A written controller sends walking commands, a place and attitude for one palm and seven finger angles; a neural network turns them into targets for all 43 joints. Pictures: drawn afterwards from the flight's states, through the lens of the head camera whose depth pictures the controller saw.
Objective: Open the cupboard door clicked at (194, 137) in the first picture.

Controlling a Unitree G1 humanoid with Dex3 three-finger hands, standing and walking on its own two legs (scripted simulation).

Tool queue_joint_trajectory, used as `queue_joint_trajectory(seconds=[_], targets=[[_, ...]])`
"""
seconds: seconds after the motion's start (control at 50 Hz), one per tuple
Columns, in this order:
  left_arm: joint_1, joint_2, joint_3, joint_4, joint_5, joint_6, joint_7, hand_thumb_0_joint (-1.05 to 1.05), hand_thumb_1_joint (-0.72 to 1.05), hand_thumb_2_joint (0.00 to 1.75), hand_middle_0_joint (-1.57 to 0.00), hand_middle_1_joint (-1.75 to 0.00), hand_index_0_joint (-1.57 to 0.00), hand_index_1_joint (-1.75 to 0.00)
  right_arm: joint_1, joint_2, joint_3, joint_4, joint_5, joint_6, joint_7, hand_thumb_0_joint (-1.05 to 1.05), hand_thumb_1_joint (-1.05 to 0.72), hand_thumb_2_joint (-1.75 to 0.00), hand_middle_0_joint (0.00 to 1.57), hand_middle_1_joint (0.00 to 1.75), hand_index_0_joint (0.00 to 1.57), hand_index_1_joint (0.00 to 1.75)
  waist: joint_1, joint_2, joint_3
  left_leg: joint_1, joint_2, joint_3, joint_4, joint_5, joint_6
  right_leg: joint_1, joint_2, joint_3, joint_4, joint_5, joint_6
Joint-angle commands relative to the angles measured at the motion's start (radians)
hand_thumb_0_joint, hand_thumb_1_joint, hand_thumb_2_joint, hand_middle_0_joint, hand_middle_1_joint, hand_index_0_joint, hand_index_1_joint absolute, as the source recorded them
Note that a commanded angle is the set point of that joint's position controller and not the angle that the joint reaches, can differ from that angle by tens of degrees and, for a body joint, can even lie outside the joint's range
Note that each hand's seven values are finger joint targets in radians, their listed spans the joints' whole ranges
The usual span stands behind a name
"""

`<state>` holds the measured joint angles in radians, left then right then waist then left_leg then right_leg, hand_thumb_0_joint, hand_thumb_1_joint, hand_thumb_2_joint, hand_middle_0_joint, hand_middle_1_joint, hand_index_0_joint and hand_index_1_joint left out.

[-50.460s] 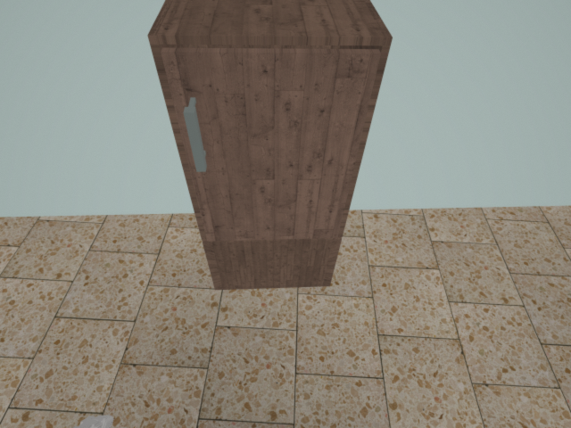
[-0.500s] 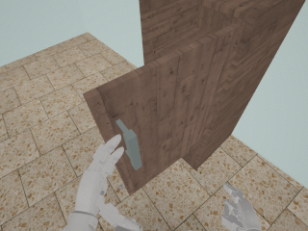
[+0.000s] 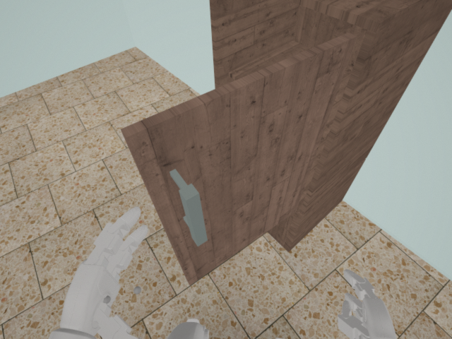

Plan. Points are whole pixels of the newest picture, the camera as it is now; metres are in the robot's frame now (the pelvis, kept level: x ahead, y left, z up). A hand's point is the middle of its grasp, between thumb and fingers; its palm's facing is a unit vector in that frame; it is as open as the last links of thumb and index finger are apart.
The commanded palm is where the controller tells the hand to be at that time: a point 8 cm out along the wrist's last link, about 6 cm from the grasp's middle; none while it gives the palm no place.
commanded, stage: draw the hand back to the body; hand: left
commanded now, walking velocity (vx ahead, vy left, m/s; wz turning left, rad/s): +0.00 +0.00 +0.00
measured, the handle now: (188, 209) +0.31 +0.09 +0.08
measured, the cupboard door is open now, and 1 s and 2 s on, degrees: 84 84 84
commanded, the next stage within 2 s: step back with the hand held close in 1.60 s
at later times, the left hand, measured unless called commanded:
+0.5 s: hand (80, 276) +0.18 +0.20 +0.13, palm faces -0.05 -1.00 -0.06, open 16.3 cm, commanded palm +0.15 +0.26 +0.15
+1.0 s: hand (12, 225) +0.22 +0.27 +0.19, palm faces +0.31 -0.87 -0.39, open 11.7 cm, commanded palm +0.17 +0.31 +0.21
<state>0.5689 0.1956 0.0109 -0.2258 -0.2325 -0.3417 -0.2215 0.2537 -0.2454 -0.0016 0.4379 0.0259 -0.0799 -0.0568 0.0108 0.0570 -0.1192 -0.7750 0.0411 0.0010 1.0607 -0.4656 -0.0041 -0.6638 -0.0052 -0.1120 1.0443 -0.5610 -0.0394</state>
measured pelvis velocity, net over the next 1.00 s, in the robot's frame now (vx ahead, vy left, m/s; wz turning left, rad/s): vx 0.03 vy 0.04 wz -0.03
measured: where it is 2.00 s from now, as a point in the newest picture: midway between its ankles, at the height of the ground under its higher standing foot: outside the picture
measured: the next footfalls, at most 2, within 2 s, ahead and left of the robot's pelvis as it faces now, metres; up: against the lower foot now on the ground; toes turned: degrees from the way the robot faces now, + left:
none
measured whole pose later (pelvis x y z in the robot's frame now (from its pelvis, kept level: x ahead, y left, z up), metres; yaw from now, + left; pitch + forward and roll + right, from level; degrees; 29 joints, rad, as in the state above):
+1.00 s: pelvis +0.03 +0.04 +0.07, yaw -2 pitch -2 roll -1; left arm 0.54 0.33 0.20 -0.43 -0.04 -0.02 0.12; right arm 0.21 -0.22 0.07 0.59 0.00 -0.11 -0.08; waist 0.07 0.05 0.01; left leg -0.19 -0.01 0.07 0.51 -0.27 0.05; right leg -0.09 -0.03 -0.05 0.45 -0.31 0.02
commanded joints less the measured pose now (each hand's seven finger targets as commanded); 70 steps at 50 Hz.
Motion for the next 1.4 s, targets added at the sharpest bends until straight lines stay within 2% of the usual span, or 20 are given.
queue_joint_trajectory(seconds=[0.0, 0.06, 0.22, 0.3, 0.4, 0.5, 0.52, 0.54, 0.56, 0.66, 0.72, 0.82, 0.86, 0.9, 0.96, 0.98, 1.2, 1.26, 1.3, 1.38], targets=[[-0.042, 0.07, 0.038, -0.225, -0.012, -0.062, 0.008, 0.0, -0.5, 0.3, -0.15, -0.3, -0.15, -0.3, -0.062, -0.088, -0.037, -0.176, 0.003, -0.065, -0.005, 0.0, -0.9, -0.9, 0.2, 0.3, 0.2, 0.3, -0.02, -0.063, -0.127, 0.127, -0.051, -0.027, -0.121, 0.171, 0.029, 0.029, 0.01, 0.116, -0.219, 0.269, 0.033], [-0.044, 0.136, 0.106, -0.296, -0.008, -0.051, 0.034, 0.0, -0.5, 0.3, -0.15, -0.3, -0.15, -0.3, -0.068, -0.083, -0.037, -0.18, 0.008, -0.062, -0.009, 0.0, -0.9, -0.9, 0.2, 0.3, 0.2, 0.3, 0.007, -0.013, -0.178, 0.178, -0.05, -0.022, -0.148, 0.2, 0.03, 0.075, 0.015, 0.115, -0.226, 0.283, 0.025], [-0.004, 0.133, 0.145, -0.248, -0.053, 0.036, 0.006, 0.0, -0.5, 0.3, -0.15, -0.3, -0.15, -0.3, -0.094, -0.085, -0.022, -0.16, 0.02, -0.064, -0.019, 0.0, -0.9, -0.9, 0.2, 0.3, 0.2, 0.3, -0.003, -0.068, -0.073, 0.21, -0.043, -0.032, -0.221, 0.176, 0.031, 0.11, 0.024, 0.097, -0.306, 0.262, 0.033], [-0.032, 0.153, 0.16, -0.314, -0.074, 0.049, -0.025, 0.0, -0.5, 0.3, -0.15, -0.3, -0.15, -0.3, -0.091, -0.091, -0.012, -0.16, 0.023, -0.092, -0.022, 0.0, -0.9, -0.9, 0.2, 0.3, 0.2, 0.3, 0.001, -0.017, -0.094, 0.273, -0.043, -0.041, -0.259, 0.199, 0.031, 0.132, 0.03, 0.073, -0.313, 0.287, 0.028], [-0.044, 0.18, 0.211, -0.324, -0.089, 0.077, -0.038, 0.0, -0.5, 0.3, -0.15, -0.3, -0.15, -0.3, -0.093, -0.098, -0.009, -0.142, 0.026, -0.117, -0.023, 0.0, -0.9, -0.9, 0.2, 0.3, 0.2, 0.3, 0.01, -0.012, -0.083, 0.323, -0.039, -0.052, -0.301, 0.214, 0.027, 0.155, 0.039, 0.048, -0.332, 0.302, 0.024], [-0.035, 0.184, 0.225, -0.354, -0.094, 0.124, -0.047, 0.0, -0.32, 0.37, -0.16, -0.3, -0.16, -0.3, -0.104, -0.098, -0.003, -0.132, 0.029, -0.136, -0.018, 0.0, -0.9, -0.9, 0.2, 0.3, 0.2, 0.3, 0.019, 0.027, -0.075, 0.375, -0.036, -0.059, -0.342, 0.249, 0.025, 0.191, 0.041, 0.03, -0.353, 0.337, 0.021], [-0.008, 0.322, 0.268, -0.408, 0.062, 0.165, 0.119, 0.0, -0.29, 0.39, -0.16, -0.3, -0.16, -0.3, -0.112, -0.09, -0.003, -0.132, 0.014, -0.115, -0.044, 0.0, -0.9, -0.9, 0.2, 0.3, 0.2, 0.3, 0.073, -0.018, -0.078, 0.383, -0.03, -0.038, -0.382, 0.223, 0.028, 0.222, 0.018, 0.092, -0.433, 0.305, 0.009], [0.021, 0.217, 0.206, -0.418, 0.08, 0.197, 0.189, 0.0, -0.26, 0.4, -0.16, -0.3, -0.16, -0.3, -0.121, -0.072, 0.011, -0.131, 0.006, -0.105, -0.054, 0.0, -0.9, -0.9, 0.2, 0.3, 0.2, 0.3, 0.04, -0.024, 0.0, 0.394, -0.032, -0.028, -0.404, 0.2, 0.028, 0.208, 0.009, 0.091, -0.47, 0.283, 0.014], [0.039, 0.182, 0.173, -0.408, 0.11, 0.221, 0.237, 0.0, -0.22, 0.42, -0.16, -0.3, -0.16, -0.3, -0.112, -0.069, 0.015, -0.114, 0.006, -0.093, -0.053, 0.0, -0.9, -0.9, 0.2, 0.3, 0.2, 0.3, 0.034, 0.018, 0.026, 0.41, -0.027, -0.03, -0.42, 0.196, 0.027, 0.225, 0.006, 0.077, -0.478, 0.272, 0.015], [-0.049, 0.228, 0.194, -0.433, 0.177, 0.253, 0.341, 0.0, -0.05, 0.5, -0.17, -0.3, -0.17, -0.3, -0.136, -0.085, 0.022, -0.085, -0.01, -0.078, -0.059, 0.0, -0.9, -0.9, 0.2, 0.3, 0.2, 0.3, 0.027, 0.004, 0.046, 0.504, -0.016, -0.044, -0.518, 0.194, 0.03, 0.3, 0.005, 0.064, -0.548, 0.26, 0.017], [-0.1, 0.247, 0.209, -0.439, 0.194, 0.252, 0.363, 0.0, 0.06, 0.54, -0.17, -0.3, -0.17, -0.3, -0.144, -0.094, 0.023, -0.061, -0.016, -0.088, -0.058, 0.0, -0.9, -0.9, 0.2, 0.3, 0.2, 0.3, 0.03, 0.029, 0.044, 0.562, -0.011, -0.055, -0.577, 0.217, 0.026, 0.358, 0.004, 0.064, -0.58, 0.288, 0.015], [-0.069, 0.255, 0.25, -0.418, 0.198, 0.25, 0.369, 0.0, 0.23, 0.62, -0.18, -0.3, -0.18, -0.3, -0.158, -0.098, 0.018, -0.029, -0.023, -0.095, -0.044, 0.0, -0.9, -0.9, 0.2, 0.3, 0.2, 0.3, 0.046, -0.004, 0.043, 0.627, -0.001, -0.055, -0.638, 0.348, 0.019, 0.454, 0.007, 0.057, -0.619, 0.371, 0.014], [-0.072, 0.249, 0.256, -0.436, 0.197, 0.247, 0.365, 0.0, 0.31, 0.64, -0.18, -0.3, -0.18, -0.3, -0.161, -0.096, 0.017, -0.023, -0.024, -0.095, -0.035, 0.0, -0.9, -0.9, 0.2, 0.3, 0.2, 0.3, 0.047, 0.027, 0.045, 0.657, 0.001, -0.049, -0.65, 0.425, 0.015, 0.477, 0.006, 0.061, -0.63, 0.411, 0.015], [-0.066, 0.261, 0.286, -0.429, 0.194, 0.25, 0.364, 0.0, 0.37, 0.68, -0.18, -0.3, -0.18, -0.3, -0.158, -0.095, 0.012, -0.013, -0.026, -0.09, -0.03, 0.0, -0.9, -0.9, 0.2, 0.3, 0.2, 0.3, 0.05, 0.011, 0.036, 0.68, 0.004, -0.041, -0.658, 0.478, 0.011, 0.502, 0.008, 0.06, -0.643, 0.445, 0.016], [-0.084, 0.273, 0.317, -0.422, 0.19, 0.248, 0.36, 0.0, 0.48, 0.72, -0.19, -0.3, -0.19, -0.3, -0.166, -0.098, 0.008, -0.007, -0.028, -0.08, -0.023, 0.0, -0.9, -0.9, 0.2, 0.3, 0.2, 0.3, 0.052, 0.02, 0.06, 0.689, 0.005, -0.033, -0.676, 0.491, 0.008, 0.523, 0.008, 0.063, -0.665, 0.46, 0.016], [-0.084, 0.286, 0.337, -0.42, 0.188, 0.247, 0.361, 0.0, 0.51, 0.74, -0.19, -0.3, -0.19, -0.3, -0.165, -0.097, 0.005, -0.005, -0.028, -0.076, -0.022, 0.0, -0.9, -0.9, 0.2, 0.3, 0.2, 0.3, 0.056, -0.005, 0.051, 0.696, 0.006, -0.032, -0.679, 0.502, 0.009, 0.532, 0.01, 0.063, -0.668, 0.472, 0.016], [-0.176, 0.354, 0.455, -0.418, 0.17, 0.231, 0.366, 0.0, 0.9, 0.9, -0.2, -0.3, -0.2, -0.3, -0.18, -0.097, -0.012, 0.023, -0.025, -0.057, -0.021, 0.0, -0.9, -0.9, 0.2, 0.3, 0.2, 0.3, 0.059, 0.015, 0.037, 0.74, -0.008, 0.005, -0.671, 0.542, 0.022, 0.567, 0.005, 0.076, -0.701, 0.565, 0.02], [-0.14, 0.296, 0.406, -0.347, 0.164, 0.24, 0.355, 0.0, 0.9, 0.9, -0.2, -0.3, -0.2, -0.3, -0.188, -0.098, -0.015, 0.025, -0.023, -0.046, -0.019, 0.0, -0.9, -0.9, 0.2, 0.3, 0.2, 0.3, 0.054, -0.002, 0.087, 0.734, -0.01, 0.014, -0.678, 0.511, 0.028, 0.549, 0.003, 0.077, -0.717, 0.555, 0.025], [-0.142, 0.305, 0.409, -0.348, 0.161, 0.237, 0.352, 0.0, 0.9, 0.9, -0.2, -0.3, -0.2, -0.3, -0.191, -0.101, -0.021, 0.022, -0.023, -0.041, -0.019, 0.0, -0.9, -0.9, 0.2, 0.3, 0.2, 0.3, 0.057, -0.045, 0.075, 0.74, -0.012, 0.021, -0.674, 0.504, 0.035, 0.552, 0.002, 0.08, -0.721, 0.568, 0.028], [-0.18, 0.34, 0.429, -0.395, 0.166, 0.222, 0.353, 0.0, 0.9, 0.9, -0.2, -0.3, -0.2, -0.3, -0.2, -0.097, -0.021, 0.022, -0.025, -0.045, -0.024, 0.0, -0.9, -0.9, 0.2, 0.3, 0.2, 0.3, 0.06, 0.001, 0.055, 0.754, -0.019, 0.024, -0.672, 0.493, 0.035, 0.56, -0.001, 0.088, -0.727, 0.569, 0.026]])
